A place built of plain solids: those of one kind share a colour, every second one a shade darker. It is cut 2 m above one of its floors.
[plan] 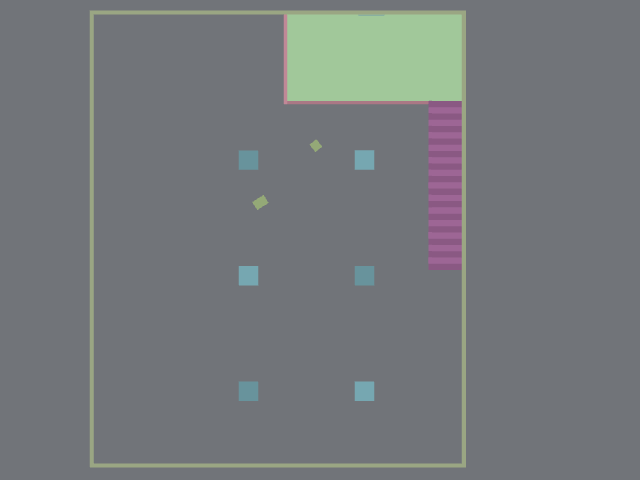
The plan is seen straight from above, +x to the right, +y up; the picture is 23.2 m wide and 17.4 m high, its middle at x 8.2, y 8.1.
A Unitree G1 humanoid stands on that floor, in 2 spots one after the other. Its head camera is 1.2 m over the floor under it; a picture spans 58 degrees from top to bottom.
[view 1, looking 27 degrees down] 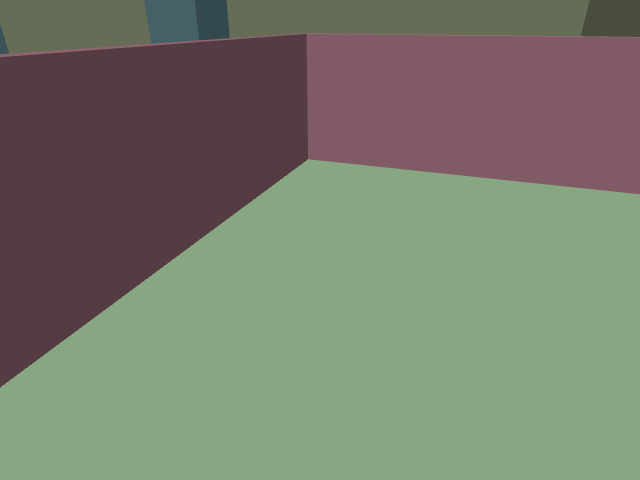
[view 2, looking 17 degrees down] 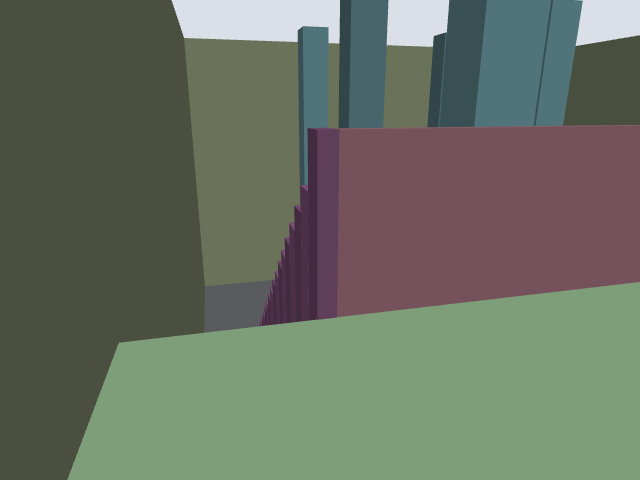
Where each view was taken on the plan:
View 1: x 10.79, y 14.64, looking -160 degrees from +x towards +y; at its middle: gal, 2.64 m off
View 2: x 12.79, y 15.39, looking -104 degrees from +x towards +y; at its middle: stair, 2.42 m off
